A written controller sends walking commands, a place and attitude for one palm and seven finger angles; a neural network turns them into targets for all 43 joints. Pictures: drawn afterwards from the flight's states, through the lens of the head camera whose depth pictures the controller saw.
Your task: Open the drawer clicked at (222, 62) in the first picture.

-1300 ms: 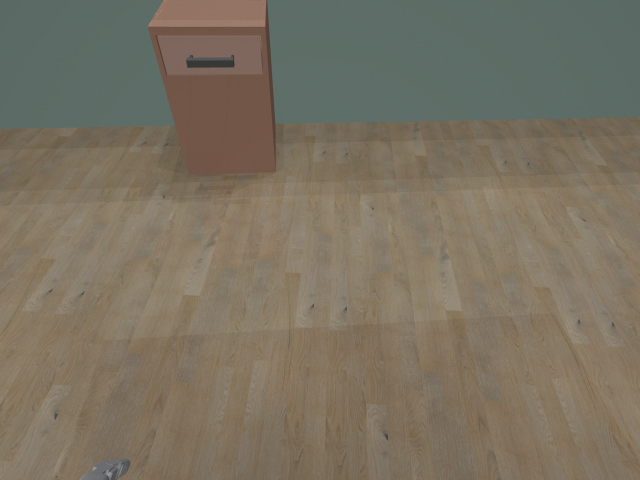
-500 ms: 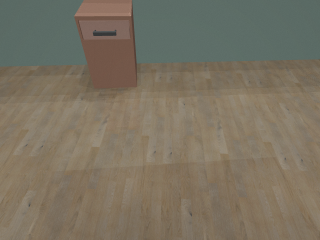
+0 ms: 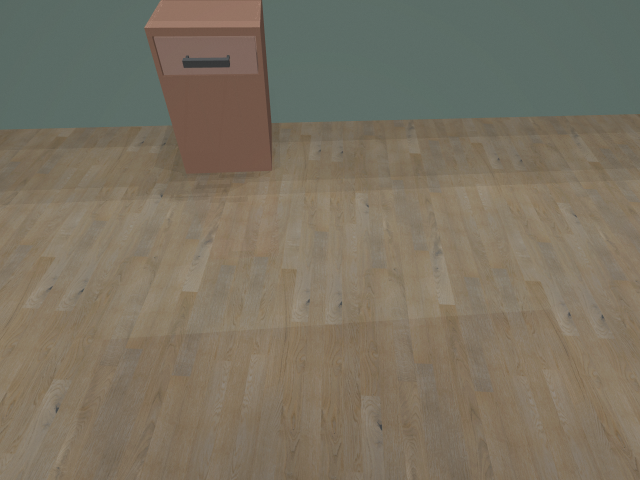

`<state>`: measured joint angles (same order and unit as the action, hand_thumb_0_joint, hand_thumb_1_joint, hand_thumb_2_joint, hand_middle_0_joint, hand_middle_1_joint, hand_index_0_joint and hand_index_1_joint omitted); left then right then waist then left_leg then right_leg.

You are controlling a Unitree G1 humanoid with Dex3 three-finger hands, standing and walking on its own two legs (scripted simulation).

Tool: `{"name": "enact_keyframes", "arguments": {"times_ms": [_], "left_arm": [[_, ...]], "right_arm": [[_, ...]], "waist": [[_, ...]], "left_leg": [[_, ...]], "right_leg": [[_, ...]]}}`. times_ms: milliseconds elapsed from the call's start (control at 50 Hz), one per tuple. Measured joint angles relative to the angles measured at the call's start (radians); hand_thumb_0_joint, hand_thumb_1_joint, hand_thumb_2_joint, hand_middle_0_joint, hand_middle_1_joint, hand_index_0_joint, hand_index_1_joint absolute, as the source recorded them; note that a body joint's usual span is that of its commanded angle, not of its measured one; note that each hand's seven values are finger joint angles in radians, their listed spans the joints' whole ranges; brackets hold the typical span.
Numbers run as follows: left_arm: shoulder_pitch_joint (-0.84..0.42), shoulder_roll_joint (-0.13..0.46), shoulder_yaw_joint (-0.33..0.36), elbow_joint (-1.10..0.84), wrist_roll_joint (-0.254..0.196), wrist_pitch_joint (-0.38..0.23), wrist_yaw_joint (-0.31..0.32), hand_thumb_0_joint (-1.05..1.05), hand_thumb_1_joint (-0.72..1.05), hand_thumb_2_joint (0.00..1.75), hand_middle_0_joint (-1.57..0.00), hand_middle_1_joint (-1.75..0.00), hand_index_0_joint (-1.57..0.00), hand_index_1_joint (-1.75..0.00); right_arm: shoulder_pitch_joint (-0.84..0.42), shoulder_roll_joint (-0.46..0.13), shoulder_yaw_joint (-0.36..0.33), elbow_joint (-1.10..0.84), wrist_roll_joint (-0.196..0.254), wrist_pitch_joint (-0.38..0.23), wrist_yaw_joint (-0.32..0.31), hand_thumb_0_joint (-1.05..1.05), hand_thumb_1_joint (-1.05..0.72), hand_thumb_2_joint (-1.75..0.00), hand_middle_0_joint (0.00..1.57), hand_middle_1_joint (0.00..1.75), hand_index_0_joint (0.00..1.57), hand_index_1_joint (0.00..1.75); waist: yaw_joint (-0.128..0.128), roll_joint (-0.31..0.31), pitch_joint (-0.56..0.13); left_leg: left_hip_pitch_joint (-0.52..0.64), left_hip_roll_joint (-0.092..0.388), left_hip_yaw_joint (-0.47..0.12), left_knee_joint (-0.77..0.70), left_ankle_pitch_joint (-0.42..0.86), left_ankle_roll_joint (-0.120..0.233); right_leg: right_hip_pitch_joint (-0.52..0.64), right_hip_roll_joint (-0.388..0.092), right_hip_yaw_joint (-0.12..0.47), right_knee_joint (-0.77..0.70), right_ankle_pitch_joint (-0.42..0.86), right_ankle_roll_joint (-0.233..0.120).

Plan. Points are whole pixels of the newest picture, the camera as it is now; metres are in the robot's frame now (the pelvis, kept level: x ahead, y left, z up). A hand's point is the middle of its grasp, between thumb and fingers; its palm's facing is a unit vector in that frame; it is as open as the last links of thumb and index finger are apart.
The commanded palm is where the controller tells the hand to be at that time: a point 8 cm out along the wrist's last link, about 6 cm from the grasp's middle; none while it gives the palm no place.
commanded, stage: look at it before walking up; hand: left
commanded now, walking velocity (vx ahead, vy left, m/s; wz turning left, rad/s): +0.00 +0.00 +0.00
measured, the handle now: (207, 60) +1.60 +0.54 -0.19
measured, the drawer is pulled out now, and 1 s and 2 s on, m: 0.00 0.00 0.00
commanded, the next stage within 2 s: get within about a metre, facing it in 0.14 s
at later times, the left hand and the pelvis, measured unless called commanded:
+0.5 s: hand out of the picture +0.05 +0.22 -0.18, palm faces +0.07 -0.97 -0.24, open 7.4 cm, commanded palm none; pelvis +0.04 +0.01 -0.01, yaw +4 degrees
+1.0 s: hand (173, 406) +0.26 +0.25 -0.18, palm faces +0.18 -0.97 -0.15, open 7.4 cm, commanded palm none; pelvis +0.21 +0.07 -0.01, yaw +12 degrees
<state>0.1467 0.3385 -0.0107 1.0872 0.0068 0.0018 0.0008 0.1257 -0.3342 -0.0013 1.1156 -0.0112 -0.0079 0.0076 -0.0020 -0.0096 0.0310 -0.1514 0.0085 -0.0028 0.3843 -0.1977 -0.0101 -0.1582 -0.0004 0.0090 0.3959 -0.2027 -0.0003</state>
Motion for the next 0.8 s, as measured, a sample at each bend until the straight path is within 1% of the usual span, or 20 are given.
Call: {"name": "enact_keyframes", "arguments": {"times_ms": [280, 340, 380, 420, 460, 500, 520, 560, 600, 620, 660, 700, 720, 760, 800], "left_arm": [[-0.008, 0.003, 0.000, -0.001, 0.001, -0.002, 0.001, 0.01, 0.90, 0.89, -0.20, -0.30, -0.20, -0.29], [-0.001, -0.006, 0.001, -0.003, 0.001, 0.003, 0.008, 0.01, 0.90, 0.89, -0.20, -0.30, -0.20, -0.29], [0.016, -0.020, 0.003, -0.007, 0.004, 0.011, 0.007, 0.01, 0.90, 0.89, -0.20, -0.30, -0.20, -0.29], [0.042, -0.037, 0.006, -0.016, 0.009, 0.015, 0.001, 0.00, 0.90, 0.89, -0.20, -0.30, -0.20, -0.29], [0.073, -0.055, 0.012, -0.027, 0.012, 0.011, -0.001, 0.00, 0.90, 0.89, -0.20, -0.30, -0.20, -0.29], [0.107, -0.072, 0.019, -0.032, 0.014, -0.002, -0.002, 0.00, 0.90, 0.89, -0.20, -0.30, -0.20, -0.29], [0.124, -0.079, 0.021, -0.031, 0.015, -0.008, -0.002, 0.00, 0.90, 0.89, -0.20, -0.30, -0.20, -0.29], [0.155, -0.088, 0.026, -0.023, 0.017, -0.011, -0.003, 0.00, 0.90, 0.89, -0.20, -0.30, -0.20, -0.29], [0.184, -0.095, 0.030, -0.014, 0.014, -0.007, -0.004, 0.00, 0.90, 0.89, -0.20, -0.30, -0.20, -0.29], [0.196, -0.098, 0.033, -0.005, 0.010, 0.000, -0.005, 0.00, 0.90, 0.89, -0.20, -0.30, -0.20, -0.29], [0.211, -0.106, 0.036, 0.011, 0.011, 0.019, -0.004, 0.01, 0.90, 0.89, -0.20, -0.30, -0.20, -0.29], [0.212, -0.114, 0.040, 0.021, 0.015, 0.024, -0.007, 0.01, 0.90, 0.89, -0.20, -0.30, -0.20, -0.29], [0.205, -0.117, 0.042, 0.022, 0.017, 0.022, -0.010, 0.01, 0.90, 0.89, -0.20, -0.30, -0.20, -0.29], [0.182, -0.122, 0.044, 0.011, 0.019, 0.012, -0.015, 0.01, 0.90, 0.89, -0.20, -0.30, -0.20, -0.29], [0.157, -0.129, 0.045, -0.008, 0.019, 0.004, -0.016, 0.01, 0.91, 0.89, -0.20, -0.30, -0.20, -0.29]], "right_arm": [[-0.016, -0.002, 0.002, -0.006, 0.001, -0.001, -0.001, 0.01, -0.91, -0.90, 0.21, 0.30, 0.20, 0.30], [-0.006, 0.004, 0.004, -0.007, -0.004, 0.006, -0.004, 0.01, -0.91, -0.90, 0.21, 0.30, 0.20, 0.30], [0.017, 0.016, 0.005, -0.009, -0.009, 0.015, -0.002, 0.01, -0.91, -0.90, 0.20, 0.30, 0.20, 0.30], [0.051, 0.033, 0.005, -0.012, -0.013, 0.026, 0.002, 0.01, -0.91, -0.90, 0.20, 0.30, 0.20, 0.30], [0.089, 0.053, 0.001, -0.014, -0.014, 0.036, 0.007, 0.01, -0.91, -0.90, 0.20, 0.30, 0.20, 0.30], [0.121, 0.073, -0.003, -0.014, -0.013, 0.038, 0.015, 0.01, -0.91, -0.90, 0.20, 0.30, 0.20, 0.30], [0.134, 0.083, -0.005, -0.015, -0.011, 0.037, 0.019, 0.01, -0.91, -0.90, 0.20, 0.30, 0.20, 0.30], [0.156, 0.102, -0.009, -0.023, -0.009, 0.029, 0.025, 0.01, -0.91, -0.90, 0.20, 0.30, 0.20, 0.30], [0.180, 0.115, -0.012, -0.036, -0.007, 0.009, 0.026, 0.01, -0.91, -0.90, 0.20, 0.30, 0.20, 0.30], [0.186, 0.122, -0.017, -0.038, -0.010, -0.003, 0.024, 0.01, -0.91, -0.90, 0.20, 0.30, 0.20, 0.30], [0.203, 0.141, -0.022, -0.042, -0.012, -0.020, 0.013, 0.01, -0.91, -0.90, 0.20, 0.30, 0.20, 0.30], [0.230, 0.161, -0.022, -0.041, -0.010, -0.029, 0.003, 0.00, -0.91, -0.90, 0.20, 0.30, 0.20, 0.30], [0.244, 0.171, -0.020, -0.036, -0.009, -0.033, -0.001, 0.00, -0.91, -0.90, 0.20, 0.30, 0.20, 0.30], [0.271, 0.192, -0.016, -0.020, -0.008, -0.042, -0.007, 0.00, -0.91, -0.90, 0.20, 0.30, 0.20, 0.30], [0.295, 0.211, -0.013, -0.003, -0.005, -0.050, -0.011, 0.00, -0.91, -0.90, 0.20, 0.30, 0.20, 0.30]], "waist": [[0.003, 0.002, 0.003], [-0.001, 0.004, -0.009], [-0.002, 0.006, -0.024], [-0.001, 0.007, -0.042], [-0.001, 0.004, -0.054], [0.003, -0.004, -0.052], [0.004, -0.010, -0.048], [0.001, -0.023, -0.037], [-0.005, -0.031, -0.025], [-0.006, -0.041, -0.020], [-0.007, -0.051, -0.018], [-0.015, -0.049, -0.022], [-0.020, -0.046, -0.022], [-0.023, -0.041, -0.018], [-0.023, -0.033, -0.015]], "left_leg": [[0.014, 0.001, 0.000, -0.015, -0.001, -0.002], [0.005, 0.001, -0.006, 0.001, -0.011, -0.003], [-0.011, 0.001, -0.014, 0.040, -0.041, -0.001], [-0.041, 0.001, -0.020, 0.109, -0.128, 0.009], [-0.090, 0.009, -0.003, 0.221, -0.207, 0.017], [-0.137, 0.017, 0.022, 0.323, -0.232, 0.022], [-0.152, 0.023, 0.036, 0.344, -0.238, 0.024], [-0.158, 0.032, 0.068, 0.308, -0.219, 0.025], [-0.134, 0.030, 0.089, 0.211, -0.142, 0.029], [-0.137, 0.017, 0.096, 0.225, -0.110, 0.039], [-0.123, -0.001, 0.112, 0.241, -0.131, 0.061], [-0.083, -0.015, 0.113, 0.191, -0.139, 0.074], [-0.060, -0.022, 0.107, 0.154, -0.127, 0.074], [-0.011, -0.036, 0.090, 0.078, -0.103, 0.079], [0.034, -0.045, 0.071, 0.013, -0.086, 0.083]], "right_leg": [[0.012, 0.001, 0.000, -0.010, -0.004, -0.002], [0.008, 0.001, -0.006, 0.000, -0.013, -0.001], [0.002, 0.000, -0.015, 0.024, -0.035, -0.001], [-0.001, -0.002, -0.028, 0.043, -0.061, -0.003], [0.006, -0.008, -0.051, 0.047, -0.080, -0.004], [0.028, -0.019, -0.072, 0.037, -0.092, 0.000], [0.041, -0.026, -0.082, 0.034, -0.099, 0.005], [0.061, -0.046, -0.102, 0.045, -0.123, 0.020], [0.059, -0.069, -0.119, 0.109, -0.177, 0.036], [0.030, -0.087, -0.116, 0.197, -0.218, 0.031], [-0.068, -0.084, -0.073, 0.436, -0.287, 0.016], [-0.169, -0.078, -0.063, 0.615, -0.254, 0.005], [-0.213, -0.079, -0.065, 0.665, -0.221, 0.005], [-0.285, -0.087, -0.068, 0.702, -0.155, 0.014], [-0.342, -0.098, -0.069, 0.690, -0.106, 0.026]]}}
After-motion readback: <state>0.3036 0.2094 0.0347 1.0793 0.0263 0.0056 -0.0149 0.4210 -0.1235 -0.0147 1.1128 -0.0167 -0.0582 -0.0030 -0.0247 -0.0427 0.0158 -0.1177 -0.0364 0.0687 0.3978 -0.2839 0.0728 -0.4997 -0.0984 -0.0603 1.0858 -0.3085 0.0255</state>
